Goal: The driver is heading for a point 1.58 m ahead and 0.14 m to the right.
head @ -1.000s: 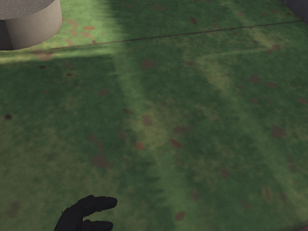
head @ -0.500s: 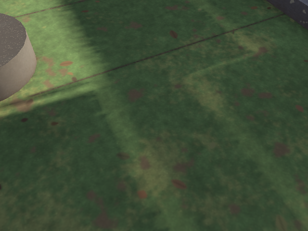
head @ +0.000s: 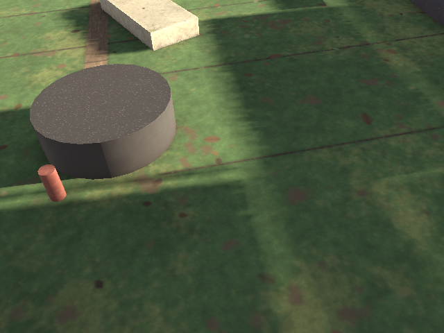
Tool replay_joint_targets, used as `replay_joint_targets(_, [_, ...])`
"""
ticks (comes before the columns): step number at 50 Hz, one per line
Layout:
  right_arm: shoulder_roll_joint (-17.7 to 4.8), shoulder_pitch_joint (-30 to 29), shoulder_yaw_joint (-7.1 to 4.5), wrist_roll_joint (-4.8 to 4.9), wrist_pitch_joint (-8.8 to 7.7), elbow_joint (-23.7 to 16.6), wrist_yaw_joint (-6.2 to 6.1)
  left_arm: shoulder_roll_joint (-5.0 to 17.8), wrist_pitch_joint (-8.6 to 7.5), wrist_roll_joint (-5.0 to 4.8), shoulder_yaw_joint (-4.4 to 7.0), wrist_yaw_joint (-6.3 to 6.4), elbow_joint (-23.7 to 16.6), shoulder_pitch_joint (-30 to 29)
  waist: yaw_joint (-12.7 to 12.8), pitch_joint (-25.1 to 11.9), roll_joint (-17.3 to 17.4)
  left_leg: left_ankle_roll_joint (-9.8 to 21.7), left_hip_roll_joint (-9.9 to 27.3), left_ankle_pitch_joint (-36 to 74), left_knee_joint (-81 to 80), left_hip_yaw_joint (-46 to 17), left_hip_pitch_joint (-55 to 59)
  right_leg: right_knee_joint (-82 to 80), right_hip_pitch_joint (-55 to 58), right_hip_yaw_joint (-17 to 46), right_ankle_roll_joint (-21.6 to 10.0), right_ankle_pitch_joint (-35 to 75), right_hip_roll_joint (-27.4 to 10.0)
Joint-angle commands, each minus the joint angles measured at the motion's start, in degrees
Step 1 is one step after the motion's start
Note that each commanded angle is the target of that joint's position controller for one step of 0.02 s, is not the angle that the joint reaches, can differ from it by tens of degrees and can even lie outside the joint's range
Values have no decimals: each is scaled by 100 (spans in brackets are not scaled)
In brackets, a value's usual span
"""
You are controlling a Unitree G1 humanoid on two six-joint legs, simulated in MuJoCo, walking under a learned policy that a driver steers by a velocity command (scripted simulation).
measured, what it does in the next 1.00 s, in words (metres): walks ahead, turning right: left foot, then right foot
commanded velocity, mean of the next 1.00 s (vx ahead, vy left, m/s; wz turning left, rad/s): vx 0.48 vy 0.00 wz -0.23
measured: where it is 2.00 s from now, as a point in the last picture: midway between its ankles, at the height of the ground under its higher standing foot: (279, 233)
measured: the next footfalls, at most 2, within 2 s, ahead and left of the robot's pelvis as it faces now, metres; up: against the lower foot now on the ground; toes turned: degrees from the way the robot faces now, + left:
left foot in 0.24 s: +0.20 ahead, +0.22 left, +0.00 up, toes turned +9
right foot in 0.78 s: +0.51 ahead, -0.01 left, +0.00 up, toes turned -13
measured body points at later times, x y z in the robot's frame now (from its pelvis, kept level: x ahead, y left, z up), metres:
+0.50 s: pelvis +0.20 +0.12 +0.00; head +0.21 +0.13 +0.45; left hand +0.32 +0.40 -0.12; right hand +0.26 -0.14 -0.12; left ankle +0.16 +0.21 -0.75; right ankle +0.27 -0.04 -0.64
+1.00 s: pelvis +0.48 +0.06 +0.00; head +0.51 +0.04 +0.44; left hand +0.64 +0.30 -0.11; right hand +0.57 -0.25 -0.10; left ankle +0.57 +0.23 -0.66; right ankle +0.48 +0.00 -0.75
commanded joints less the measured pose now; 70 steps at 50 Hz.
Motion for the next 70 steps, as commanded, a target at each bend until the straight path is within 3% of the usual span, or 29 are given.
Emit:
replay_joint_targets(1, [-14, -1164, 87, 78, -156, -649, 78, 617, -58, 60, 113, -67, -303, 104, 299, 1297, -786, -86, 323, 320, -587, 302, -986, -1212, -152, 598, -738, -171, -1123])
replay_joint_targets(8, [67, -1635, 266, 32, -263, -971, 337, 1078, 51, -286, 254, -231, -57, 233, 327, 1585, -911, 310, 234, -610, -3108, 1082, 872, -1227, -107, 201, -900, 953, -1378])
replay_joint_targets(11, [-564, 176, -72, -3, -307, -526, 272, 1102, 98, -400, 225, -266, 55, -157, -872, 547, -847, 777, -231, -372, -4202, 1159, 3436, 863, -261, -39, -677, 4014, -1139])
replay_joint_targets(12, [-1016, 1164, -248, -44, -268, -309, 146, 913, 36, -323, 143, -290, -39, -205, -1328, -353, -559, 919, 412, -245, -3851, 374, 5427, 2337, -1531, -14, -438, 2968, -862])
replay_joint_targets(13, [-1717, 1492, -319, -142, -267, -303, 14, 53, -84, -157, -95, -336, -384, 31, -1033, -1221, 1291, 1577, 2218, -554, -4215, -2204, 7037, 4591, -3616, 43, -45, -907, 100])
replay_joint_targets(14, [-1363, 1540, -237, -209, -333, -359, -19, 331, -204, -383, 0, -300, -300, -159, -1235, -1744, 1180, 1858, 2636, -997, -5154, -3473, 6469, 5850, -3945, 1297, 13, -1340, 340])
replay_joint_targets(15, [-1010, 1191, -124, -205, -404, -308, 6, 621, -196, -483, 121, -293, -424, -581, -1139, -936, 983, 1570, 2395, -1095, -5215, -2470, 5752, 6176, -4313, 1412, -28, -820, 56])
replay_joint_targets(18, [-214, 188, 97, -138, -532, -209, 72, 539, -45, -307, 199, -202, -402, -731, -503, 144, 889, 1064, 1678, -835, -5669, -713, 3930, 5765, -3906, 1167, -70, 526, -436])
replay_joint_targets(22, [-38, 40, 88, -252, -730, 121, 34, 245, 224, -376, 227, -209, -382, -740, -200, 711, 513, 960, 1435, 256, -6099, 406, 3340, 5438, -3976, 1261, -110, 954, -409])
replay_joint_targets(34, [-689, 583, -115, -53, -544, 678, -193, 171, 224, -300, 110, -639, -1369, -2745, -709, 1204, 58, 823, 1694, 2430, -5796, 1653, 4960, 2011, -4159, 366, -554, 1609, -20])
replay_joint_targets(36, [-899, 542, -159, 9, -440, 698, -214, 317, 267, -284, 201, -647, -1498, -2598, -499, 869, 375, 763, 1682, 4554, -5081, 1800, 5132, 1961, -3428, -18, -722, 1035, 375])
replay_joint_targets(38, [-1126, 351, -202, 47, -358, 650, -243, 757, 306, -297, 436, -607, -1352, -1481, 194, 179, 646, 653, 1573, 5730, -3403, 1883, 4886, 1767, -1827, -185, -1023, 681, 828])
replay_joint_targets(39, [-1098, 217, -175, 82, -383, 567, -248, 1141, 339, -285, 645, -500, -1129, -528, 728, -295, 438, 424, 1284, 4686, -1946, 1924, 3923, 1201, -139, 190, -1270, 1127, 863])
replay_joint_targets(40, [-299, 604, 58, -225, -469, 295, -180, 1750, 350, -284, 751, -395, -1002, -259, 279, -706, -1057, 90, 393, -824, 342, 1768, 1337, 1153, 2011, 2743, -2018, 1209, -602])
replay_joint_targets(41, [-253, 520, 165, -132, -732, 103, -80, 1650, 224, -249, 657, -414, -1185, -252, 204, -1763, -1087, 5, -382, -2854, 1602, 238, 167, 8, 2792, 5620, -2879, 361, -1580])
replay_joint_targets(42, [-575, -241, 55, 93, -884, -83, -10, 1234, 167, -181, 552, -425, -1119, -277, 451, -1245, -515, 142, -14, -2324, 1608, -224, -410, -283, 2446, 4942, -2439, 454, -1382])
replay_joint_targets(43, [-534, -408, 100, 125, -950, -190, -11, 1012, 119, -208, 487, -422, -1125, -618, 197, -548, -204, 251, 243, -1799, 1078, -173, -406, -278, 1554, 4095, -2171, 778, -1168])
replay_joint_targets(44, [-509, -358, 84, 3, -950, -116, -71, 842, 91, -227, 427, -429, -1222, -1089, -137, -126, 214, 217, 484, -1491, 546, -107, -43, -299, 609, 3434, -1940, 1343, -890])
replay_joint_targets(46, [-632, -147, -9, -116, -796, -87, -92, 666, 60, -173, 353, -401, -1356, -1502, -493, 144, 42, 83, 690, -1160, -39, -115, 667, -549, -487, 2885, -1799, 1822, -556])
replay_joint_targets(50, [-371, -551, 70, -240, -625, -244, -145, 914, 25, -199, 418, -280, -1215, -1302, -464, 398, -127, -285, 602, -468, -1215, 134, 728, -675, -1314, 2243, -1750, 2438, -254])
replay_joint_targets(54, [-150, -1378, 190, -175, -661, -328, -62, 846, 61, -246, 385, -223, -1002, -923, -33, 401, -493, -285, 310, 1102, -3109, 297, 1233, -500, -1373, 1759, -1350, 1901, 50])
replay_joint_targets(58, [-347, -1899, 146, -75, -749, -498, 66, 915, 62, -270, 393, -246, -802, -553, 213, 530, -575, -74, 209, 1072, -3797, 232, 1194, -206, -732, 2217, -1323, 1424, -353])
replay_joint_targets(61, [-524, -1717, 62, -68, -818, -528, 127, 958, 116, -244, 417, -217, -757, -571, 42, 544, -750, 216, 130, 323, -4104, 272, 1360, 178, -179, 2580, -1190, 1894, -633])
replay_joint_targets(63, [-741, -723, -78, -130, -865, -283, 98, 820, 147, -235, 370, -216, -818, -766, -502, 30, -704, 542, 19, 342, -4386, 425, 2767, 1272, -249, 2280, -944, 3300, -227])
replay_joint_targets(64, [-1056, 268, -157, -216, -878, -178, 67, 594, 140, -159, 265, -213, -960, -821, -922, -837, -182, 965, 916, 491, -4217, -538, 4338, 2846, -1027, 1908, -708, 2564, 125])
replay_joint_targets(65, [-1462, 887, -284, -231, -822, 78, 96, 214, 68, -278, 151, -211, -930, 84, -664, -1554, 1651, 1964, 2098, -694, -4671, -3111, 6353, 4908, -3224, 1376, -219, -421, 1032])
replay_joint_targets(66, [-929, 991, -158, -41, -786, 124, 126, 607, 24, -330, 189, -213, -870, -42, -830, -1358, 1446, 1972, 2225, -1988, -5241, -4035, 6411, 5638, -4116, 1755, -187, -1383, 875])
replay_joint_targets(67, [-641, 632, -69, -23, -740, 60, 91, 908, 7, -366, 261, -228, -995, -728, -927, -491, 835, 1696, 2024, -2089, -5311, -3212, 5737, 5856, -4467, 1686, -207, -924, 592])
replay_joint_targets(70, [-359, -21, 77, -178, -682, -16, 71, 699, -19, -160, 250, -240, -1204, -1366, -507, 337, 316, 1421, 1369, -499, -5639, -1731, 4001, 4967, -3912, 1294, -203, 48, -26])
Keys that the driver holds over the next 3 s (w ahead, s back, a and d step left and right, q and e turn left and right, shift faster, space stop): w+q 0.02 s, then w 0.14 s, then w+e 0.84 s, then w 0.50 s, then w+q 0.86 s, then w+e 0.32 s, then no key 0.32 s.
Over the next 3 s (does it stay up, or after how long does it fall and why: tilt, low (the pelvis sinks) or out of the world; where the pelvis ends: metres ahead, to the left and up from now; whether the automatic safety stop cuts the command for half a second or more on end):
stays up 1.49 -0.11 -0.01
